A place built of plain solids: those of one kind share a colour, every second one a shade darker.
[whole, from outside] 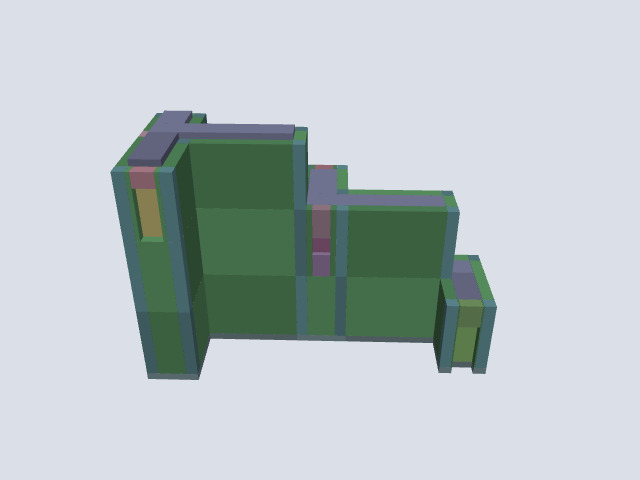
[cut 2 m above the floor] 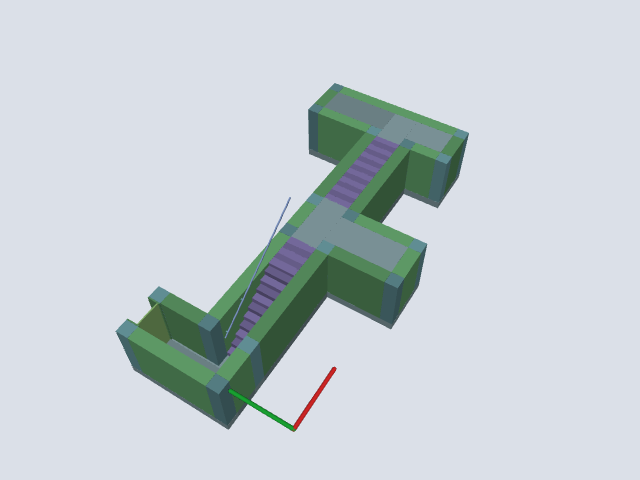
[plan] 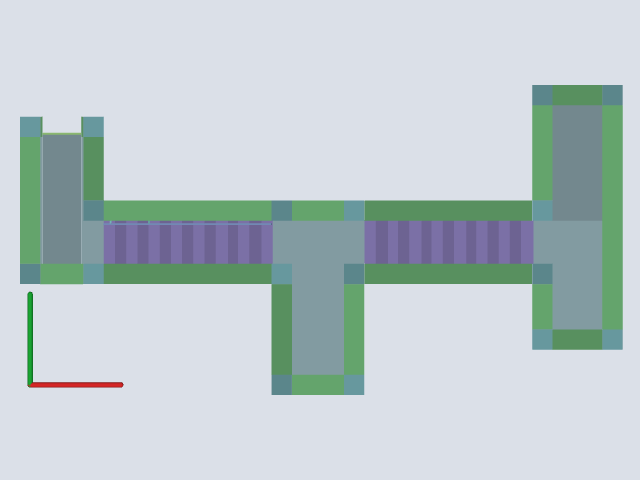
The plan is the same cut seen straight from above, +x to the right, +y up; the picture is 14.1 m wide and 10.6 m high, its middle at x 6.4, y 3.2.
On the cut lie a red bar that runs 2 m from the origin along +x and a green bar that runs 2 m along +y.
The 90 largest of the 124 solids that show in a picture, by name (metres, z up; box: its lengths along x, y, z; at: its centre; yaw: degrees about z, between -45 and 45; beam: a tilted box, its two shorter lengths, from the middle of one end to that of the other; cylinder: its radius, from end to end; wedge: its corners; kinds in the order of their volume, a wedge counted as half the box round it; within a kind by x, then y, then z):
{
 "wall_1": {"box": [0.45, 2.8, 2.98], "at": [0.0, 4.08, 1.49]},
 "wall_2": {"box": [0.95, 0.45, 2.98], "at": [0.7, 2.45, 1.49]},
 "wall_3": {"box": [0.45, 0.95, 2.98], "at": [1.4, 3.15, 4.46]},
 "wall_4": {"box": [0.45, 1.4, 2.98], "at": [1.4, 4.78, 1.49]},
 "wall_5": {"box": [3.71, 0.45, 2.98], "at": [3.48, 2.45, 1.49]},
 "wall_6": {"box": [3.71, 0.45, 2.98], "at": [3.48, 2.45, 4.46]},
 "wall_7": {"box": [3.71, 0.45, 2.98], "at": [3.48, 3.85, 1.49]},
 "wall_8": {"box": [3.71, 0.45, 2.98], "at": [3.48, 3.85, 4.46]},
 "wall_9": {"box": [0.45, 2.0, 2.98], "at": [5.55, 1.23, 1.49]},
 "wall_10": {"box": [0.45, 2.0, 2.98], "at": [5.55, 1.23, 4.46]},
 "wall_11": {"box": [1.15, 0.45, 2.98], "at": [6.36, 0.0, 1.49]},
 "wall_12": {"box": [1.15, 0.45, 2.98], "at": [6.36, 3.85, 1.49]},
 "wall_13": {"box": [0.45, 2.0, 2.98], "at": [7.16, 1.23, 1.49]},
 "wall_14": {"box": [0.45, 0.95, 2.6], "at": [7.16, 3.15, 7.25]},
 "wall_15": {"box": [3.71, 0.45, 2.98], "at": [9.23, 2.45, 1.49]},
 "wall_16": {"box": [3.71, 0.45, 2.98], "at": [9.23, 3.85, 1.49]},
 "wall_17": {"box": [3.71, 0.45, 2.98], "at": [9.23, 3.85, 4.46]},
 "wall_18": {"box": [3.71, 0.45, 2.6], "at": [9.23, 3.85, 7.25]},
 "wall_19": {"box": [0.45, 1.0, 2.98], "at": [11.31, 1.73, 1.49]},
 "wall_20": {"box": [0.45, 1.0, 2.6], "at": [11.31, 1.73, 7.25]},
 "wall_21": {"box": [0.45, 2.1, 2.98], "at": [11.31, 5.12, 1.49]},
 "wall_22": {"box": [0.45, 2.1, 2.98], "at": [11.31, 5.12, 4.46]},
 "wall_23": {"box": [0.45, 2.1, 2.6], "at": [11.31, 5.12, 7.25]},
 "wall_24": {"box": [1.1, 0.45, 2.98], "at": [12.09, 1.0, 1.49]},
 "wall_25": {"box": [1.1, 0.45, 2.98], "at": [12.09, 6.4, 1.49]},
 "wall_26": {"box": [1.1, 0.45, 2.98], "at": [12.09, 6.4, 4.46]},
 "wall_27": {"box": [0.45, 1.63, 2.6], "at": [12.86, 2.04, 7.25]},
 "wall_28": {"box": [0.45, 4.95, 2.98], "at": [12.86, 3.7, 1.49]},
 "wall_29": {"box": [0.45, 2.73, 2.6], "at": [12.86, 4.81, 7.25]},
 "floor_slab_1": {"box": [0.5, 3.7, 0.3], "at": [0.03, 4.08, -0.15]},
 "floor_slab_2": {"box": [0.85, 3.35, 0.3], "at": [0.7, 3.9, -0.15]},
 "floor_slab_3": {"box": [0.5, 3.7, 0.3], "at": [1.38, 4.08, -0.15]},
 "floor_slab_4": {"box": [3.71, 1.85, 0.3], "at": [3.48, 3.15, -0.15]},
 "floor_slab_5": {"box": [1.15, 2.45, 2.98], "at": [6.36, 1.45, 1.49]},
 "floor_slab_6": {"box": [2.05, 4.3, 0.3], "at": [6.36, 1.93, -0.15]},
 "floor_slab_7": {"box": [2.08, 0.95, 2.98], "at": [6.37, 3.15, 1.49]},
 "floor_slab_8": {"box": [3.71, 1.85, 0.3], "at": [9.23, 3.15, -0.15]},
 "floor_slab_9": {"box": [1.55, 0.95, 5.95], "at": [11.86, 3.15, 2.98]},
 "floor_slab_10": {"box": [1.1, 1.45, 5.95], "at": [12.09, 1.95, 2.98]},
 "floor_slab_11": {"box": [2.0, 5.85, 0.3], "at": [12.09, 3.7, -0.15]},
 "floor_slab_12": {"box": [1.1, 2.55, 5.95], "at": [12.09, 4.9, 2.98]},
 "tread_slab_1": {"box": [0.28, 0.95, 2.23], "at": [4.48, 3.15, 1.12]},
 "tread_slab_2": {"box": [0.28, 0.95, 2.42], "at": [4.73, 3.15, 1.21]},
 "tread_slab_3": {"box": [0.28, 0.95, 2.6], "at": [4.97, 3.15, 1.3]},
 "tread_slab_4": {"box": [0.28, 0.95, 2.79], "at": [5.22, 3.15, 1.39]},
 "tread_slab_5": {"box": [0.28, 0.95, 3.16], "at": [7.52, 3.15, 1.58]},
 "tread_slab_6": {"box": [0.28, 0.95, 3.35], "at": [7.77, 3.15, 1.67]},
 "tread_slab_7": {"box": [0.28, 0.95, 3.53], "at": [8.01, 3.15, 1.77]},
 "tread_slab_8": {"box": [0.28, 0.95, 3.72], "at": [8.26, 3.15, 1.86]},
 "tread_slab_9": {"box": [0.28, 0.95, 3.91], "at": [8.51, 3.15, 1.95]},
 "tread_slab_10": {"box": [0.28, 0.95, 4.09], "at": [8.75, 3.15, 2.05]},
 "tread_slab_11": {"box": [0.28, 0.95, 4.28], "at": [9.0, 3.15, 2.14]},
 "tread_slab_12": {"box": [0.28, 0.95, 4.46], "at": [9.25, 3.15, 2.23]},
 "tread_slab_13": {"box": [0.28, 0.95, 4.65], "at": [9.49, 3.15, 2.32]},
 "tread_slab_14": {"box": [0.28, 0.95, 4.84], "at": [9.74, 3.15, 2.42]},
 "tread_slab_15": {"box": [0.28, 0.95, 5.02], "at": [9.99, 3.15, 2.51]},
 "tread_slab_16": {"box": [0.28, 0.95, 5.21], "at": [10.24, 3.15, 2.6]},
 "tread_slab_17": {"box": [0.28, 0.95, 5.39], "at": [10.48, 3.15, 2.7]},
 "tread_slab_18": {"box": [0.28, 0.95, 5.58], "at": [10.73, 3.15, 2.79]},
 "tread_slab_19": {"box": [0.28, 0.95, 5.77], "at": [10.98, 3.15, 2.88]},
 "wallpost_1": {"box": [0.45, 0.45, 2.98], "at": [0.0, 2.45, 1.49]},
 "wallpost_2": {"box": [0.45, 0.45, 2.98], "at": [0.0, 5.7, 1.49]},
 "wallpost_3": {"box": [0.45, 0.45, 2.98], "at": [1.4, 2.45, 1.49]},
 "wallpost_4": {"box": [0.45, 0.45, 2.98], "at": [1.4, 2.45, 4.46]},
 "wallpost_5": {"box": [0.45, 0.45, 2.98], "at": [1.4, 3.85, 1.49]},
 "wallpost_6": {"box": [0.45, 0.45, 2.98], "at": [1.4, 3.85, 4.46]},
 "wallpost_7": {"box": [0.45, 0.45, 2.98], "at": [1.4, 5.7, 1.49]},
 "wallpost_8": {"box": [0.45, 0.45, 2.98], "at": [5.55, 0.0, 1.49]},
 "wallpost_9": {"box": [0.45, 0.45, 2.98], "at": [5.55, 0.0, 4.46]},
 "wallpost_10": {"box": [0.45, 0.45, 2.98], "at": [5.55, 2.45, 1.49]},
 "wallpost_11": {"box": [0.45, 0.45, 2.98], "at": [5.55, 2.45, 4.46]},
 "wallpost_12": {"box": [0.45, 0.45, 2.98], "at": [5.55, 3.85, 1.49]},
 "wallpost_13": {"box": [0.45, 0.45, 2.98], "at": [5.55, 3.85, 4.46]},
 "wallpost_14": {"box": [0.45, 0.45, 2.98], "at": [7.16, 0.0, 1.49]},
 "wallpost_15": {"box": [0.45, 0.45, 2.98], "at": [7.16, 2.45, 1.49]},
 "wallpost_16": {"box": [0.45, 0.45, 2.98], "at": [7.16, 3.85, 1.49]},
 "wallpost_17": {"box": [0.45, 0.45, 2.98], "at": [7.16, 3.85, 4.46]},
 "wallpost_18": {"box": [0.45, 0.45, 2.98], "at": [11.31, 1.0, 1.49]},
 "wallpost_19": {"box": [0.45, 0.45, 2.98], "at": [11.31, 2.45, 1.49]},
 "wallpost_20": {"box": [0.45, 0.45, 2.98], "at": [11.31, 3.85, 1.49]},
 "wallpost_21": {"box": [0.45, 0.45, 2.98], "at": [11.31, 6.4, 1.49]},
 "wallpost_22": {"box": [0.45, 0.45, 2.98], "at": [11.31, 6.4, 4.46]},
 "wallpost_23": {"box": [0.45, 0.45, 2.98], "at": [12.86, 1.0, 1.49]},
 "wallpost_24": {"box": [0.45, 0.45, 2.98], "at": [12.86, 6.4, 1.49]},
 "wallpost_25": {"box": [0.45, 0.45, 2.98], "at": [12.86, 6.4, 4.46]},
 "roof_slab_1": {"box": [0.95, 1.85, 0.53], "at": [0.7, 4.55, 2.71]},
 "roof_slab_2": {"box": [5.31, 0.95, 0.53], "at": [4.28, 3.15, 5.69]},
 "roof_slab_3": {"box": [1.15, 2.45, 0.53], "at": [6.36, 1.45, 5.69]},
 "roof_slab_4": {"box": [5.26, 0.95, 0.25], "at": [10.01, 3.15, 8.68]},
 "roof_slab_5": {"box": [1.1, 2.55, 0.25], "at": [12.09, 4.9, 8.68]}
}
